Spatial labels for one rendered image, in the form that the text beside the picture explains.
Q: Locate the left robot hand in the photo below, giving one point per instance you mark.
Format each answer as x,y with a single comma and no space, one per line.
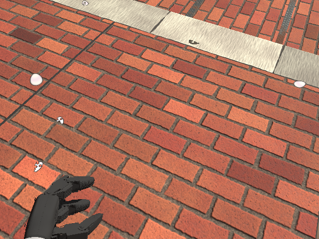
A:
51,208

